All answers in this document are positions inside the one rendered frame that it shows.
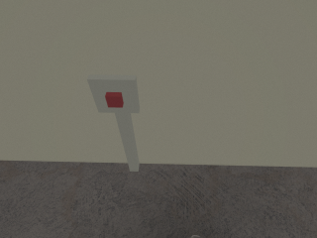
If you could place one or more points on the button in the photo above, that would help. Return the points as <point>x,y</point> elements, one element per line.
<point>114,99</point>

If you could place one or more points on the panel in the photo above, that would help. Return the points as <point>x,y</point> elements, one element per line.
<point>126,84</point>

